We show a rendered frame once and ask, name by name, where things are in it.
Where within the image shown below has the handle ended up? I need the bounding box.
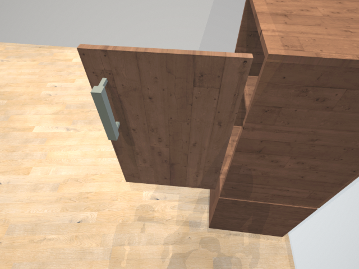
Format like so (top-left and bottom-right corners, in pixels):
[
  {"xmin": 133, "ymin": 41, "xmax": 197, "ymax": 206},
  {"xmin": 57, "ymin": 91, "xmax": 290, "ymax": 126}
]
[{"xmin": 90, "ymin": 78, "xmax": 120, "ymax": 141}]

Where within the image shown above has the cupboard door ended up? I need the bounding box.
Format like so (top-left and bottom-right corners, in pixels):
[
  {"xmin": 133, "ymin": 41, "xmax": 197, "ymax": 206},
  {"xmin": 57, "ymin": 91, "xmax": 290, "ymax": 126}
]
[{"xmin": 77, "ymin": 44, "xmax": 253, "ymax": 189}]

